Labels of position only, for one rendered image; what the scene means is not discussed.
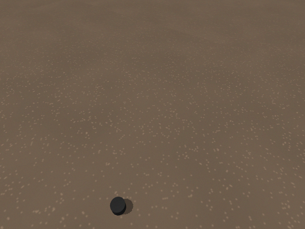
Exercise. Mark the tin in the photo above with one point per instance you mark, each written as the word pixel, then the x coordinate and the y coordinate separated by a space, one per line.
pixel 118 206

